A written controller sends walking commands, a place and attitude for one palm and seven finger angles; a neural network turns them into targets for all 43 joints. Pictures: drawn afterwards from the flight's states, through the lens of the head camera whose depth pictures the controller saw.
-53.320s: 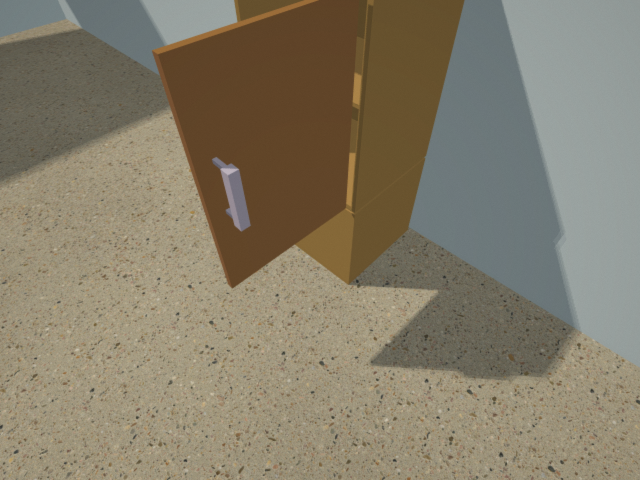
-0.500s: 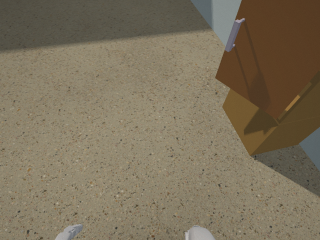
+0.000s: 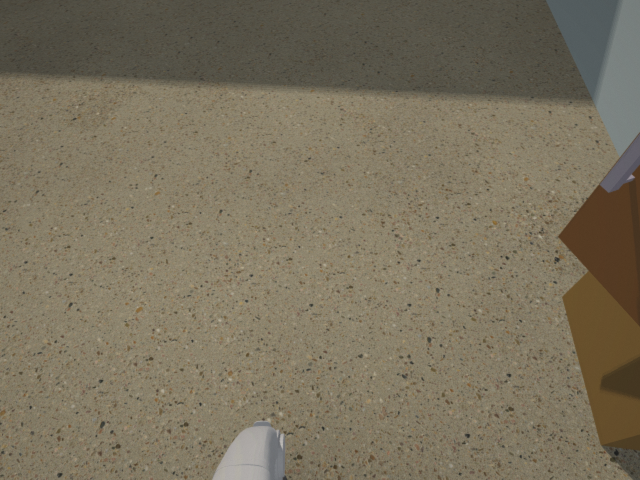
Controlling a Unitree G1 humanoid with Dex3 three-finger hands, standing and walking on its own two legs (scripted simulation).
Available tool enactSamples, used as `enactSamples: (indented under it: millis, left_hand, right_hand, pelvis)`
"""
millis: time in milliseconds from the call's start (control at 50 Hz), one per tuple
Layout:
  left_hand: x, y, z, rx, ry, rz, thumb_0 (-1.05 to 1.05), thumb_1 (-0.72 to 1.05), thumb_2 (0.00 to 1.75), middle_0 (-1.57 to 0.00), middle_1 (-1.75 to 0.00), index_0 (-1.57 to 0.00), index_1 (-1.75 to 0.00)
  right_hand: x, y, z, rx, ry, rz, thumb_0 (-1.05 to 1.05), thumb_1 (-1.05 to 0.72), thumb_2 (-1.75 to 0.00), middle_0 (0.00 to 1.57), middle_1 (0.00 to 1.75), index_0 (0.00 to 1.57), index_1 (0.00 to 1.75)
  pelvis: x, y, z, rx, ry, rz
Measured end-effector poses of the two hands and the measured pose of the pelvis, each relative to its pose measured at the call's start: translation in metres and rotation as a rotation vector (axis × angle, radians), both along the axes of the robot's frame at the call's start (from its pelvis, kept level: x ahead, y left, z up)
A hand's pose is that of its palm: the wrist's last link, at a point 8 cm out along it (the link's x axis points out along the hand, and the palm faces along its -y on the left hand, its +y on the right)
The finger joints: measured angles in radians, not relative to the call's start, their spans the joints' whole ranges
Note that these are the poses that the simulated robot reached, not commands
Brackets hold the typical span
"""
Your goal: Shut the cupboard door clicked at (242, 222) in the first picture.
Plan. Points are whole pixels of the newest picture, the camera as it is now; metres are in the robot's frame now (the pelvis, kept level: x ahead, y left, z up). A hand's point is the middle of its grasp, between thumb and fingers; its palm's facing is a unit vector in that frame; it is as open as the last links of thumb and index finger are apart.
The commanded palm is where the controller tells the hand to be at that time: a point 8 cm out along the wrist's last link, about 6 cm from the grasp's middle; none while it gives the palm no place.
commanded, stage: walk to a spot facing it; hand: left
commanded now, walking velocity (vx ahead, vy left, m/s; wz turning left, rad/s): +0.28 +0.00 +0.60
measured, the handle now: out of the picture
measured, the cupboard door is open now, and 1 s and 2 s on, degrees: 27 27 27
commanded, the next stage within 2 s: turn to face it in 0.22 s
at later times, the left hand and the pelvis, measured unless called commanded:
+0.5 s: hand (175, 384) +0.27 +0.26 -0.17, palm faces +0.22 -0.96 -0.19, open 7.4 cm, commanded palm none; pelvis +0.20 +0.05 +0.00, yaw +11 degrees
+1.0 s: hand (207, 329) +0.36 +0.23 -0.17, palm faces -0.05 -0.97 -0.23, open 7.4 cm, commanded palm none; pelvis +0.31 +0.04 +0.00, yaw -5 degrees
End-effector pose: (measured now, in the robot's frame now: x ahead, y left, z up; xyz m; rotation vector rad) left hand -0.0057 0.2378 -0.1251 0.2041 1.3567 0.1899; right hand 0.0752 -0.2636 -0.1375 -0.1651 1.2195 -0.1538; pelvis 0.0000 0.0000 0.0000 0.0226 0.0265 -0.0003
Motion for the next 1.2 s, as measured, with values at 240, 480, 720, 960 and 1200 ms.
enactSamples:
  millis: [240,480,720,960,1200]
  left_hand:
    - [-0.002,0.024,-0.035,-0.066,0.234,0.239,0.01,0.91,0.89,-0.20,-0.30,-0.20,-0.30]
    - [0.240,0.068,-0.014,-0.036,-0.226,0.168,0.01,0.91,0.89,-0.20,-0.30,-0.20,-0.30]
    - [0.346,0.026,-0.029,-0.070,-0.145,0.006,0.01,0.91,0.89,-0.20,-0.30,-0.20,-0.30]
    - [0.358,0.029,-0.013,-0.024,-0.024,-0.058,0.01,0.91,0.89,-0.20,-0.30,-0.20,-0.30]
    - [0.428,0.091,-0.032,-0.039,-0.072,-0.151,0.01,0.91,0.89,-0.20,-0.30,-0.20,-0.30]
  right_hand:
    - [0.227,0.080,-0.004,-0.021,-0.215,0.295,0.00,-0.91,-0.90,0.20,0.30,0.19,0.30]
    - [0.217,0.095,0.012,-0.046,0.008,0.225,0.01,-0.91,-0.90,0.20,0.30,0.20,0.30]
    - [0.199,0.076,-0.027,0.007,0.184,-0.013,0.01,-0.91,-0.90,0.20,0.30,0.20,0.30]
    - [0.288,0.048,-0.005,-0.015,0.030,-0.083,0.01,-0.91,-0.90,0.20,0.30,0.20,0.30]
    - [0.351,0.079,0.018,-0.102,-0.184,-0.135,0.01,-0.91,-0.90,0.20,0.30,0.20,0.30]
  pelvis:
    - [0.109,0.039,-0.033,-0.030,-0.013,0.143]
    - [0.193,0.052,-0.002,-0.045,-0.031,0.204]
    - [0.275,0.036,-0.021,-0.023,-0.027,0.054]
    - [0.307,0.032,-0.004,-0.010,-0.008,-0.071]
    - [0.338,0.083,-0.016,-0.035,0.004,-0.212]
